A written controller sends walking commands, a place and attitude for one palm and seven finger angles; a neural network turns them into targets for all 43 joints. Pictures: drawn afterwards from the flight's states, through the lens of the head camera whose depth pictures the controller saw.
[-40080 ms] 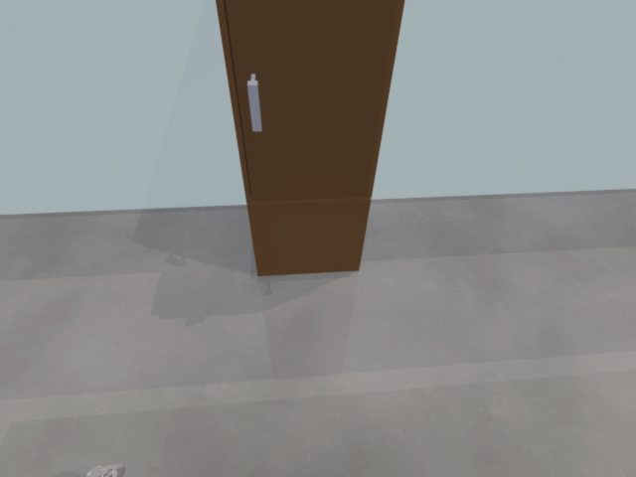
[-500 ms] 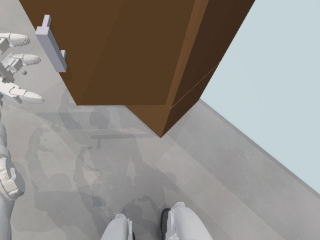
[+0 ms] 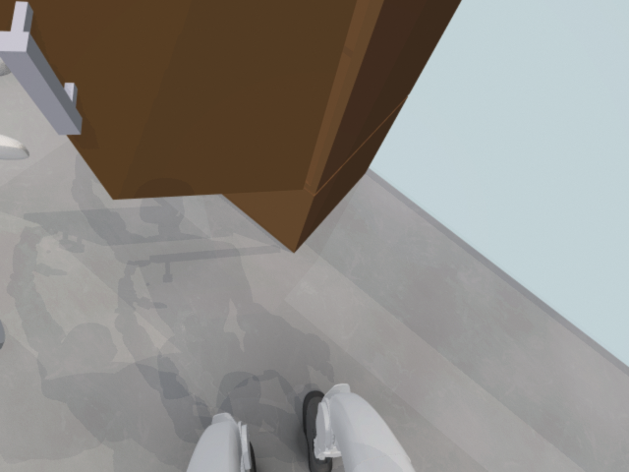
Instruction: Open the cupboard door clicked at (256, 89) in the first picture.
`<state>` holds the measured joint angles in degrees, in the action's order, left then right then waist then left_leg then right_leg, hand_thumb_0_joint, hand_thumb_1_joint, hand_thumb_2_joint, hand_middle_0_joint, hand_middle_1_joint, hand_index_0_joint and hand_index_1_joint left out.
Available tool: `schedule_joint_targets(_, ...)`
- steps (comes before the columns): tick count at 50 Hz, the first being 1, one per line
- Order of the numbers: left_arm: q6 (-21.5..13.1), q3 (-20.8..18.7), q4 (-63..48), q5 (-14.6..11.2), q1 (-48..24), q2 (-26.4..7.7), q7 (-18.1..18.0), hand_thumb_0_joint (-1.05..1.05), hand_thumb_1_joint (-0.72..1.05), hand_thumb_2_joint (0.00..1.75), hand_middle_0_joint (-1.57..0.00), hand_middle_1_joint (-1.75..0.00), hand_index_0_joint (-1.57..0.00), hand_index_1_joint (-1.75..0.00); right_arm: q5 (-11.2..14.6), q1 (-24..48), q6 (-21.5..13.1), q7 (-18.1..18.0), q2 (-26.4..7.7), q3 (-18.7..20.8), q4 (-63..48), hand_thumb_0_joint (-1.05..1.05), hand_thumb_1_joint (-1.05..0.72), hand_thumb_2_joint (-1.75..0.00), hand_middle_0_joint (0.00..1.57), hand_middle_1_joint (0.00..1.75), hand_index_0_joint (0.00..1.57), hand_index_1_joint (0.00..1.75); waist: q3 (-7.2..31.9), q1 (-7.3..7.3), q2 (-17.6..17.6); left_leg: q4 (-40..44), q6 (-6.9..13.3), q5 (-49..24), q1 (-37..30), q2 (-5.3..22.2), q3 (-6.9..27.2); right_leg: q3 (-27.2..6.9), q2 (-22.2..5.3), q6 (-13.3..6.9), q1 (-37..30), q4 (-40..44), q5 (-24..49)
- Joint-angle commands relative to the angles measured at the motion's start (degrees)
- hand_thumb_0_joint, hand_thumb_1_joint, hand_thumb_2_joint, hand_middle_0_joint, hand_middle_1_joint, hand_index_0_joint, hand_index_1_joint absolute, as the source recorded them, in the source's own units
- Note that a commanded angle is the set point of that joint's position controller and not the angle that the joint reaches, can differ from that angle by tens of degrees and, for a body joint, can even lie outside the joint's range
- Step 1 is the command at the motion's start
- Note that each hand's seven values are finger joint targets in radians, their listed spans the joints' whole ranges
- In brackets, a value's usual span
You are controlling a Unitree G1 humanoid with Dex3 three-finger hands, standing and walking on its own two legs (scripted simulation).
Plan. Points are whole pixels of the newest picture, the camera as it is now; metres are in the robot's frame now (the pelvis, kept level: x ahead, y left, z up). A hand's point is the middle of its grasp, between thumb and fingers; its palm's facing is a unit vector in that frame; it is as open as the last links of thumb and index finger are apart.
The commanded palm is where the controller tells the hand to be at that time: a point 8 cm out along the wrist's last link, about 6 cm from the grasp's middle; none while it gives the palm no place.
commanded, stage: move the hooked fingers beside the handle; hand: left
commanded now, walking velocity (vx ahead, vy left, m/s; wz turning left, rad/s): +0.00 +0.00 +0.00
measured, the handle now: (47, 73) +0.55 +0.24 +0.07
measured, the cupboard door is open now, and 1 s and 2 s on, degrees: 47 47 46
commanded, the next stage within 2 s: slide the fingers in behind the handle in 0.66 s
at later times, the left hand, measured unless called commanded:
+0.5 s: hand out of the picture +0.50 +0.30 +0.08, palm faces +0.03 -1.00 +0.00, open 13.9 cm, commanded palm +0.49 +0.33 +0.07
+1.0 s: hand out of the picture +0.50 +0.28 +0.07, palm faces +0.01 -1.00 +0.00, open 13.9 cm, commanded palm +0.49 +0.31 +0.07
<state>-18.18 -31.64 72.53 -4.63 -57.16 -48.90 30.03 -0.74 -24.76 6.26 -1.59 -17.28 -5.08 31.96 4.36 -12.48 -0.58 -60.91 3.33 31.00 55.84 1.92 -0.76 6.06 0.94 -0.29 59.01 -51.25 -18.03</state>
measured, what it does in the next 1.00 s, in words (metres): stands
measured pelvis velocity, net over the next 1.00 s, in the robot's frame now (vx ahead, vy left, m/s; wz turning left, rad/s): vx -0.01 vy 0.00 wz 0.01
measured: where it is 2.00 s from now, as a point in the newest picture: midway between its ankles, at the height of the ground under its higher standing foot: outside the picture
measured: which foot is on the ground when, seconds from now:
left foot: down 0.00-1.00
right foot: down 0.00-1.00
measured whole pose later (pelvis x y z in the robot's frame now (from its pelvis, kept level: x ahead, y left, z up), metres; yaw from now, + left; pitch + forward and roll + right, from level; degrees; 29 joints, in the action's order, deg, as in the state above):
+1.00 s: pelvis -0.01 +0.00 +0.00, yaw +0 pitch +25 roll -5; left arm -18.9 -29.2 70.5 -5.8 -55.6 -44.6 28.3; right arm -0.5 -23.6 6.3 -1.2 -16.8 -5.0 32.5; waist 4.7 -11.6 -0.4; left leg -62.2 3.3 31.0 56.2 1.7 -0.1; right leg 6.5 0.8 -0.4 59.0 -52.2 -18.0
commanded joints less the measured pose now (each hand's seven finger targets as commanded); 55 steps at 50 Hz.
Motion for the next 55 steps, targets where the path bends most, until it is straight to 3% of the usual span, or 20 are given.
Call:
schedule_joint_targets(1,-3.38,-3.17,-13.31,-2.27,-16.77,-17.58,0.24,0.00,-0.50,0.30,-0.30,-1.20,-0.30,-1.20,-0.51,-12.32,-0.03,-0.16,-12.22,5.24,-2.17,0.00,-0.90,-0.90,0.20,0.30,0.20,0.30,31.64,1.63,-13.63,6.69,-3.98,-42.14,-20.83,1.04,5.81,-2.94,2.44,-1.62,-19.02,0.48,18.14)
schedule_joint_targets(5,-3.62,-4.56,-14.29,-1.63,-17.78,-19.92,-0.77,0.00,-0.50,0.30,-0.30,-1.20,-0.30,-1.20,-0.54,-11.69,-0.14,0.11,-12.17,5.17,-2.41,0.00,-0.90,-0.90,0.20,0.30,0.20,0.30,29.98,1.65,-12.87,6.94,-3.24,-37.09,-17.36,0.73,4.87,-3.50,2.47,-1.39,-20.99,0.87,17.51)
schedule_joint_targets(7,-4.97,-5.32,-17.93,-1.22,-20.48,-21.50,-1.17,0.00,-0.50,0.30,-0.30,-1.20,-0.30,-1.20,-0.75,-11.91,-0.15,0.07,-12.15,5.31,-2.01,0.00,-0.90,-0.90,0.20,0.30,0.20,0.30,33.00,2.08,-17.22,6.70,-4.55,-42.59,-22.39,1.12,6.08,-2.95,2.55,-1.74,-19.23,0.10,17.81)
schedule_joint_targets(13,-4.13,-0.27,-14.99,-2.61,-18.31,-13.57,0.05,0.00,-0.50,0.30,-0.30,-1.20,-0.30,-1.20,-0.42,-11.74,0.46,0.16,-11.76,5.24,-1.04,0.00,-0.90,-0.90,0.20,0.30,0.20,0.30,29.22,0.66,-15.86,6.66,-5.02,-44.61,-25.62,1.65,6.83,-2.11,2.77,-1.27,-14.38,1.30,15.39)
schedule_joint_targets(17,-4.08,-1.25,-17.97,-2.90,-17.61,-14.37,-0.17,0.00,-0.50,0.30,-0.30,-1.20,-0.30,-1.20,-0.54,-11.68,0.58,0.26,-11.62,5.45,-1.31,0.00,-0.90,-0.90,0.20,0.30,0.20,0.30,32.66,1.90,-18.28,6.68,-5.89,-49.16,-28.40,1.66,7.29,-1.95,2.69,-1.58,-15.28,0.86,17.02)
schedule_joint_targets(19,-3.64,-0.10,-15.95,-3.30,-15.84,-11.85,-0.48,0.00,-0.50,0.30,-0.30,-1.20,-0.30,-1.20,-0.42,-11.32,0.66,0.45,-11.32,5.51,-1.31,0.00,-0.90,-0.90,0.20,0.30,0.20,0.30,29.24,1.12,-13.72,6.67,-4.99,-45.90,-25.29,1.56,6.49,-2.10,2.77,-1.29,-16.02,1.58,17.16)
schedule_joint_targets(22,-4.10,-1.04,-16.48,-3.38,-15.94,-12.83,-0.87,0.00,-0.50,0.30,-0.30,-1.20,-0.30,-1.20,-0.41,-10.72,0.54,0.42,-11.42,5.50,-1.93,0.00,-0.90,-0.90,0.20,0.30,0.20,0.30,29.28,2.04,-15.19,7.19,-4.95,-43.71,-23.59,1.15,6.09,-2.40,2.63,-1.63,-17.69,1.18,17.28)
schedule_joint_targets(24,-4.20,-1.19,-15.35,-2.98,-15.70,-13.30,-1.36,0.00,-0.50,0.30,-0.30,-1.20,-0.30,-1.20,-0.42,-10.41,0.37,0.45,-11.35,5.39,-2.03,0.00,-0.90,-0.90,0.20,0.30,0.20,0.30,27.77,1.66,-12.42,7.11,-4.24,-40.40,-20.72,0.93,5.46,-2.77,2.62,-1.44,-19.01,1.32,17.26)
schedule_joint_targets(27,-5.32,-1.98,-16.37,-2.75,-16.63,-14.53,-1.66,0.00,-0.50,0.30,-0.30,-1.20,-0.30,-1.20,-0.43,-10.19,0.00,0.33,-11.40,5.51,-2.15,0.00,-0.90,-0.90,0.20,0.30,0.20,0.30,29.20,2.08,-13.66,7.20,-4.55,-40.01,-21.11,0.84,5.65,-2.83,2.59,-1.69,-19.36,0.81,16.96)
schedule_joint_targets(32,-5.74,-1.41,-14.64,-2.55,-18.57,-15.00,-1.10,0.00,-0.50,0.30,-0.30,-1.20,-0.30,-1.20,-0.20,-9.65,-0.42,-0.08,-11.48,5.09,-1.72,0.00,-0.90,-0.90,0.20,0.30,0.20,0.30,27.97,1.54,-13.60,7.19,-4.11,-35.70,-19.21,0.58,5.40,-3.16,2.44,-1.64,-19.01,0.86,15.03)
schedule_joint_targets(35,-5.10,-0.65,-11.86,-2.28,-19.07,-14.84,-0.97,0.00,-0.50,0.30,-0.30,-1.20,-0.30,-1.20,-0.06,-9.58,-0.67,-0.36,-11.59,4.74,-1.57,0.00,-0.90,-0.90,0.20,0.30,0.20,0.30,25.89,0.66,-10.83,7.15,-3.17,-30.10,-15.56,0.30,4.90,-3.48,2.37,-1.41,-19.16,1.30,13.07)
schedule_joint_targets(37,-5.68,-2.03,-13.33,-2.25,-20.66,-17.30,-0.61,0.00,-0.50,0.30,-0.30,-1.20,-0.30,-1.20,-0.17,-9.71,-0.97,-0.68,-11.92,4.79,-1.41,0.00,-0.90,-0.90,0.20,0.30,0.20,0.30,28.46,1.22,-13.26,6.98,-3.63,-31.48,-16.84,0.31,5.44,-3.37,2.20,-1.64,-19.01,0.60,13.22)
schedule_joint_targets(39,-5.60,0.22,-13.58,-2.14,-20.43,-14.52,-0.33,0.00,-0.50,0.30,-0.30,-1.20,-0.30,-1.20,-0.13,-9.88,-0.87,-0.48,-11.56,4.67,-1.21,0.00,-0.90,-0.90,0.20,0.30,0.20,0.30,29.61,1.02,-15.45,6.62,-4.18,-34.11,-19.43,0.41,5.76,-3.16,2.19,-1.57,-16.87,0.53,13.06)
schedule_joint_targets(41,-5.68,1.78,-14.33,-3.29,-20.73,-11.45,0.04,0.00,-0.50,0.30,-0.30,-1.20,-0.30,-1.20,-0.09,-10.22,-0.75,-0.39,-11.48,4.68,-1.32,0.00,-0.90,-0.90,0.20,0.30,0.20,0.30,29.94,0.36,-14.39,6.46,-4.26,-36.32,-20.98,0.63,6.38,-2.69,2.35,-1.63,-15.89,0.38,13.51)
schedule_joint_targets(43,-4.91,1.28,-13.42,-3.22,-20.72,-12.09,-0.14,0.00,-0.50,0.30,-0.30,-1.20,-0.30,-1.20,-0.06,-10.33,-0.60,-0.27,-11.67,4.75,-0.73,0.00,-0.90,-0.90,0.20,0.30,0.20,0.30,29.68,0.45,-14.79,6.45,-4.51,-35.67,-21.11,0.80,6.52,-2.60,2.31,-1.45,-14.74,0.56,12.48)
schedule_joint_targets(44,-4.51,1.24,-13.19,-3.15,-20.78,-11.98,-0.43,0.00,-0.50,0.30,-0.30,-1.20,-0.30,-1.20,-0.13,-10.38,-0.49,-0.27,-11.68,4.75,-0.72,0.00,-0.90,-0.90,0.20,0.30,0.20,0.30,28.87,0.21,-12.47,6.54,-4.04,-34.03,-19.68,0.76,6.37,-2.67,2.29,-1.33,-15.55,0.81,12.39)
schedule_joint_targets(47,-4.30,0.44,-14.90,-2.58,-20.26,-13.21,-1.46,0.00,-0.50,0.30,-0.30,-1.20,-0.30,-1.20,-0.16,-10.36,-0.35,-0.21,-11.58,4.79,-1.08,0.00,-0.90,-0.90,0.20,0.30,0.20,0.30,30.23,1.12,-14.33,6.81,-4.15,-34.41,-19.56,0.58,6.09,-2.82,2.18,-1.46,-16.54,0.58,13.04)
schedule_joint_targets(49,-3.87,1.88,-13.72,-2.21,-20.94,-11.28,-2.61,0.00,-0.50,0.30,-0.30,-1.20,-0.30,-1.20,-0.10,-10.23,-0.31,-0.06,-11.21,4.56,-1.06,0.00,-0.90,-0.90,0.20,0.30,0.20,0.30,27.09,0.22,-12.76,7.20,-3.59,-30.67,-17.80,0.49,5.68,-2.81,2.27,-1.30,-15.90,1.21,11.56)
schedule_joint_targets(52,-5.49,-0.18,-18.07,-1.90,-22.77,-13.90,-4.07,0.00,-0.50,0.30,-0.30,-1.20,-0.30,-1.20,-0.46,-10.50,-0.53,-0.10,-11.30,4.76,-1.23,0.00,-0.90,-0.90,0.20,0.30,0.20,0.30,32.20,1.38,-16.40,7.26,-4.27,-33.91,-20.91,0.51,6.15,-3.00,2.13,-1.62,-17.28,0.57,12.91)
schedule_joint_targets(55,-5.54,2.09,-17.24,-2.13,-21.53,-9.90,-4.55,0.00,-0.50,0.30,-0.30,-1.20,-0.30,-1.20,-0.43,-10.52,-0.50,0.31,-11.01,4.85,-0.85,0.00,-0.90,-0.90,0.20,0.30,0.20,0.30,29.70,0.52,-14.82,7.38,-4.27,-34.42,-21.28,0.74,6.06,-2.72,2.32,-1.35,-16.43,1.19,12.95)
